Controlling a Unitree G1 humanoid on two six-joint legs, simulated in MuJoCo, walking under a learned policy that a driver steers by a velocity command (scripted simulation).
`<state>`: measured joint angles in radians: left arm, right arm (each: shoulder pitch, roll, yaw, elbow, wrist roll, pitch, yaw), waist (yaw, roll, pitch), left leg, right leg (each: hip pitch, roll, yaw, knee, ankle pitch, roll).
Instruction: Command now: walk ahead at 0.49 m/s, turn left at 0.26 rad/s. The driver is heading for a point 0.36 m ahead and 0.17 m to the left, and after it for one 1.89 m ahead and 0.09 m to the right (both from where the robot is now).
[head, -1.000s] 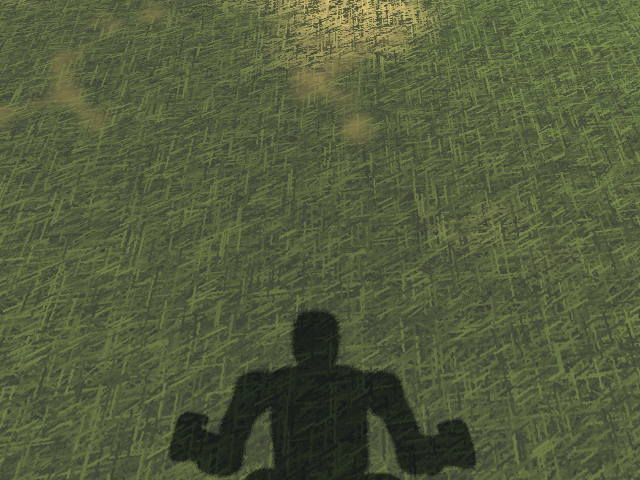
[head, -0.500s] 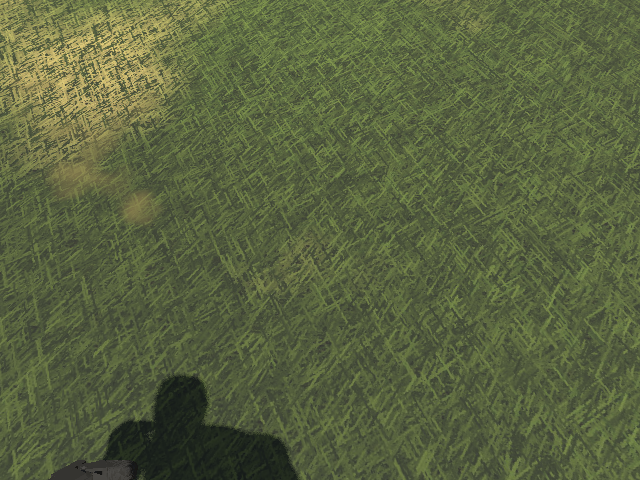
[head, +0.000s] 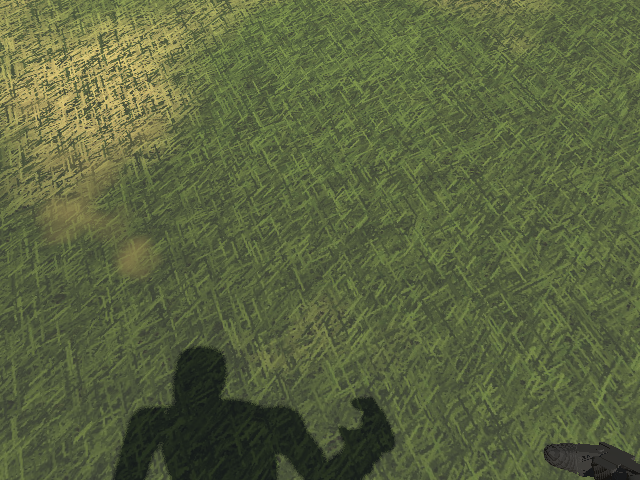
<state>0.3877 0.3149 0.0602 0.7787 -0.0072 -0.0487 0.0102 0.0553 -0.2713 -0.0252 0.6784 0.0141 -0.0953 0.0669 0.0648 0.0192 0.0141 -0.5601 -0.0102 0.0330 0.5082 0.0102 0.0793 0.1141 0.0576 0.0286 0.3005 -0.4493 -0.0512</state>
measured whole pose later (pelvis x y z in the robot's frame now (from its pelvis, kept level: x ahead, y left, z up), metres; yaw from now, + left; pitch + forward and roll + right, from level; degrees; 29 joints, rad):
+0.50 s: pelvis +0.29 +0.00 +0.00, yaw +17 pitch +2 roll +0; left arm 0.04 0.27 0.03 0.63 0.03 -0.11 0.00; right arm 0.35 -0.32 -0.08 0.73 0.02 0.00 -0.03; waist -0.08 0.00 0.02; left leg -0.20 -0.14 -0.24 0.70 -0.51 0.04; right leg -0.48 0.03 0.07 0.47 -0.03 0.00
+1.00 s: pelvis +0.41 +0.04 +0.03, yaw +13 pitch +1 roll +0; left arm 0.26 0.31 0.07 0.73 -0.02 -0.03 -0.02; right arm 0.35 -0.26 -0.05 0.73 -0.01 -0.07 -0.02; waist -0.03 -0.04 -0.03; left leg -0.10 0.03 0.06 0.34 -0.27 0.00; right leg -0.60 0.00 0.07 0.98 -0.23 0.01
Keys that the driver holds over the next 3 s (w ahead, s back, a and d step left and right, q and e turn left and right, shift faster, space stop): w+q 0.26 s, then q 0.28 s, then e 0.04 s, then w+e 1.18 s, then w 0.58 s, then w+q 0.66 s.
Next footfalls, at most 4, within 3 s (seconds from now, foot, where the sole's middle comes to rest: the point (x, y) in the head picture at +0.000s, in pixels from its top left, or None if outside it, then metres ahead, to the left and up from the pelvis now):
0.02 left None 0.20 0.09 -0.76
0.48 right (385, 472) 0.48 -0.06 -0.76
0.82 left None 0.37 0.15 -0.76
1.24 right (392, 367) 0.71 -0.07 -0.76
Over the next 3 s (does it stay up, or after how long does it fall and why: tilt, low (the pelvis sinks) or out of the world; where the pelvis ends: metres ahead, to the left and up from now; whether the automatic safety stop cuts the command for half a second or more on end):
stays up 1.48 -0.16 0.02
